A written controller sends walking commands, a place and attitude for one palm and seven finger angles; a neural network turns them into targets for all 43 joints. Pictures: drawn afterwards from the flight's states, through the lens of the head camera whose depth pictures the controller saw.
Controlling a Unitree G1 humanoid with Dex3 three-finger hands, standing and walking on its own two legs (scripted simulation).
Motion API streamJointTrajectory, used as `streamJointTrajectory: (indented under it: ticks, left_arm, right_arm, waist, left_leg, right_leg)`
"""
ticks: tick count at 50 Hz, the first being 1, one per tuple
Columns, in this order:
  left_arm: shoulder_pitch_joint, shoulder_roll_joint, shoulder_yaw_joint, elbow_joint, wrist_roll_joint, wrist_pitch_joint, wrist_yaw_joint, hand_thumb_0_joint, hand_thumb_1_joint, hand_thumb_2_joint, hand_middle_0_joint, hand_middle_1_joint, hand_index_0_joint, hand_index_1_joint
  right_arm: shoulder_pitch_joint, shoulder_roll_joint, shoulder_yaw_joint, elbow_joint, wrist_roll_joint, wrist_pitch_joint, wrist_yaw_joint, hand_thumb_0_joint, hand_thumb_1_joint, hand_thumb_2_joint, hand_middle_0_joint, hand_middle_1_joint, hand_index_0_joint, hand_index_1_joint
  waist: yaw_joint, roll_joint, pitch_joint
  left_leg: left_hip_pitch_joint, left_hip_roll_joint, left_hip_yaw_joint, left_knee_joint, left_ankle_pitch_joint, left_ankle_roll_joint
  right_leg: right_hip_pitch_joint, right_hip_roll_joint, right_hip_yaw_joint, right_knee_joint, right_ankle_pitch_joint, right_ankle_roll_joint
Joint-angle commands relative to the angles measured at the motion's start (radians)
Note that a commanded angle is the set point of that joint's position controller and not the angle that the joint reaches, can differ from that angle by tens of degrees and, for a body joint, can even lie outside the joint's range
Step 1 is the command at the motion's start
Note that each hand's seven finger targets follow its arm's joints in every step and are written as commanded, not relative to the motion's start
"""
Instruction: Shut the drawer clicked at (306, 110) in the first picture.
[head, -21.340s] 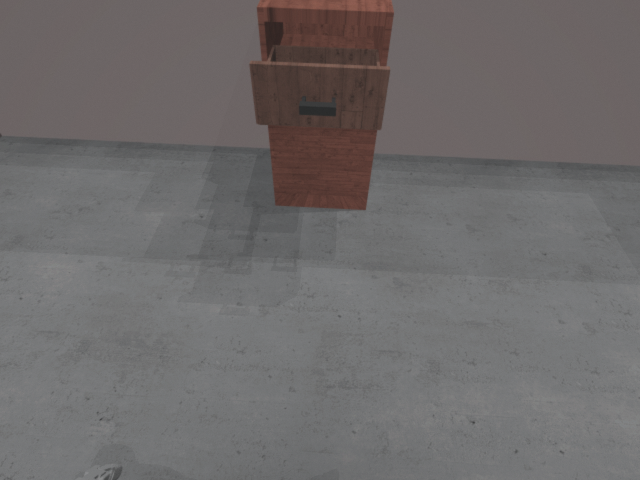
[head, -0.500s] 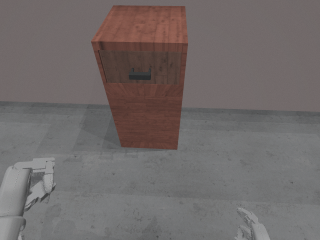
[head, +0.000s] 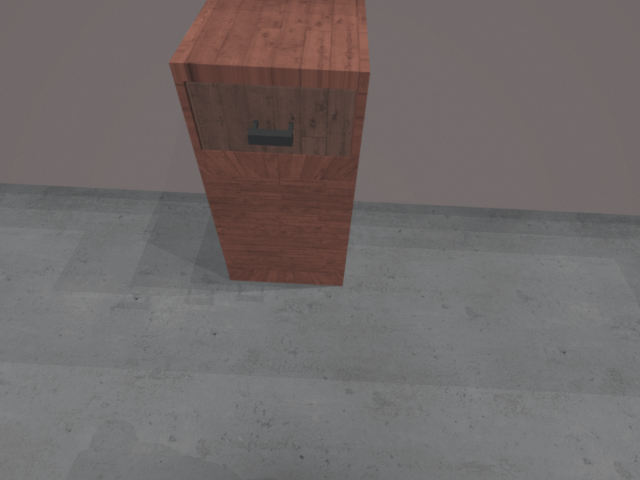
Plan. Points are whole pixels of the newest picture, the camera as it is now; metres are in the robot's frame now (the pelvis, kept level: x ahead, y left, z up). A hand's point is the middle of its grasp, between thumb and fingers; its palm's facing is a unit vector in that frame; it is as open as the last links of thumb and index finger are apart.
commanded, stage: let the arm hang, fingers relaxed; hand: left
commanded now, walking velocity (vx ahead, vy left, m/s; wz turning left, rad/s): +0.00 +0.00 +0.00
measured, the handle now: (271, 131) +0.83 +0.17 -0.07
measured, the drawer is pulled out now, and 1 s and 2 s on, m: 0.00 0.00 0.00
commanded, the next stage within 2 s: look to check the result in 0.54 s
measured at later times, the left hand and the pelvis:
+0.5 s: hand out of the picture -0.01 +0.12 -0.18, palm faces +0.07 -0.99 -0.12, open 7.3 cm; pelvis +0.01 -0.01 +0.00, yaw -1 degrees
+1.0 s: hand out of the picture -0.02 +0.11 -0.17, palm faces +0.07 -0.98 -0.17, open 7.4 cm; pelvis +0.03 -0.03 +0.00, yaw -1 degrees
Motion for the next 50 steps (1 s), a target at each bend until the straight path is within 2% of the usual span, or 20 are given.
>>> streamJointTrajectory:
  ticks: [1,2,10,17,30,35,38,45,50]
  left_arm:
    - [0.054,0.041,0.000,-0.009,0.002,-0.024,0.013,0.000,0.900,0.900,-0.240,-0.343,-0.240,-0.343]
    - [0.058,0.035,0.001,-0.004,0.002,-0.025,0.015,0.000,0.900,0.900,-0.200,-0.300,-0.200,-0.300]
    - [0.087,-0.007,0.005,0.008,0.003,-0.027,0.024,0.000,0.900,0.900,-0.200,-0.300,-0.200,-0.300]
    - [0.073,-0.027,0.011,-0.004,0.003,-0.032,0.027,0.000,0.900,0.900,-0.200,-0.300,-0.200,-0.300]
    - [0.053,-0.028,0.014,-0.009,0.000,-0.036,0.027,0.000,0.900,0.900,-0.200,-0.300,-0.200,-0.300]
    - [0.053,-0.024,0.011,-0.005,0.000,-0.038,0.028,0.000,0.900,0.900,-0.200,-0.300,-0.200,-0.300]
    - [0.059,-0.016,0.012,-0.005,0.000,-0.039,0.029,0.000,0.900,0.900,-0.200,-0.300,-0.200,-0.300]
    - [0.067,-0.014,0.010,-0.001,-0.001,-0.040,0.032,0.000,0.900,0.900,-0.200,-0.300,-0.200,-0.300]
    - [0.069,-0.015,0.010,0.001,-0.001,-0.039,0.033,0.000,0.900,0.900,-0.200,-0.300,-0.200,-0.300]
  right_arm:
    - [0.056,-0.089,-0.024,-0.015,-0.003,-0.026,-0.013,0.000,-0.900,-0.900,0.200,0.300,0.200,0.300]
    - [0.065,-0.084,-0.023,-0.006,-0.003,-0.026,-0.014,0.000,-0.900,-0.900,0.200,0.300,0.200,0.300]
    - [0.089,-0.027,-0.024,0.023,-0.006,-0.028,-0.015,0.000,-0.900,-0.900,0.200,0.300,0.200,0.300]
    - [0.099,-0.006,-0.025,0.029,-0.008,-0.036,-0.017,0.000,-0.900,-0.900,0.200,0.300,0.200,0.300]
    - [0.094,-0.013,-0.022,0.025,-0.006,-0.041,-0.023,0.000,-0.900,-0.900,0.200,0.300,0.200,0.300]
    - [0.090,-0.018,-0.020,0.028,-0.005,-0.039,-0.024,0.000,-0.900,-0.900,0.200,0.300,0.200,0.300]
    - [0.086,-0.028,-0.021,0.028,-0.003,-0.039,-0.025,0.000,-0.900,-0.900,0.200,0.300,0.200,0.300]
    - [0.073,-0.026,-0.020,0.032,-0.003,-0.037,-0.026,0.000,-0.900,-0.900,0.200,0.300,0.200,0.300]
    - [0.069,-0.025,-0.020,0.033,-0.003,-0.035,-0.026,0.000,-0.900,-0.900,0.200,0.300,0.200,0.300]
  waist:
    - [-0.013,-0.019,0.013]
    - [-0.015,-0.024,0.020]
    - [-0.010,-0.018,0.072]
    - [-0.012,0.008,0.077]
    - [-0.011,0.008,0.039]
    - [-0.014,-0.007,0.050]
    - [-0.011,-0.021,0.029]
    - [-0.012,-0.023,0.038]
    - [-0.012,-0.017,0.048]
  left_leg:
    - [0.118,0.100,-0.111,-0.091,-0.077,0.025]
    - [0.115,0.101,-0.110,-0.093,-0.077,0.025]
    - [0.082,0.087,-0.093,-0.088,-0.094,0.023]
    - [0.075,0.087,-0.085,-0.077,-0.055,0.022]
    - [0.115,0.097,-0.069,-0.050,0.054,0.019]
    - [0.124,0.099,-0.059,-0.040,0.083,0.015]
    - [0.135,0.101,-0.055,-0.032,0.106,0.014]
    - [0.147,0.101,-0.038,-0.020,0.114,0.010]
    - [0.142,0.101,-0.036,-0.020,0.100,0.008]
  right_leg:
    - [-0.159,-0.101,0.093,-0.119,-0.036,-0.044]
    - [-0.160,-0.100,0.091,-0.116,-0.038,-0.044]
    - [-0.196,-0.100,0.098,-0.111,-0.072,-0.045]
    - [-0.191,-0.098,0.099,-0.096,-0.030,-0.046]
    - [-0.140,-0.105,0.102,-0.106,0.070,-0.042]
    - [-0.135,-0.106,0.107,-0.115,0.111,-0.040]
    - [-0.114,-0.107,0.106,-0.111,0.154,-0.035]
    - [-0.110,-0.114,0.109,-0.113,0.224,-0.027]
    - [-0.109,-0.112,0.112,-0.118,0.216,-0.024]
